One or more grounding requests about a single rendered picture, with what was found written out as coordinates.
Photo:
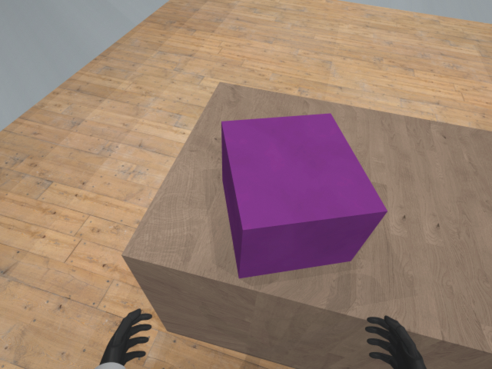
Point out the pedestal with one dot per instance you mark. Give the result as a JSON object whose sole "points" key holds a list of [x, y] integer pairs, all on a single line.
{"points": [[427, 264]]}

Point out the carton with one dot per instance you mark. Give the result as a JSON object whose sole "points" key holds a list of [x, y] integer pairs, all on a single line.
{"points": [[297, 196]]}

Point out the robot right hand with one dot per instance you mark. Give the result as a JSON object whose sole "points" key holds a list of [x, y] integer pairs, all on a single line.
{"points": [[402, 348]]}

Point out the robot left hand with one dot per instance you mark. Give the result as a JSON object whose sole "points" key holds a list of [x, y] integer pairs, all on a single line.
{"points": [[120, 342]]}

